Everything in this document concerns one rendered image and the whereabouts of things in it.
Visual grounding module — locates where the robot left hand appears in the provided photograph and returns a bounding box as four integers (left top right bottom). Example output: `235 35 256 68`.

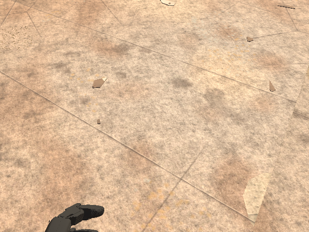
44 203 104 232

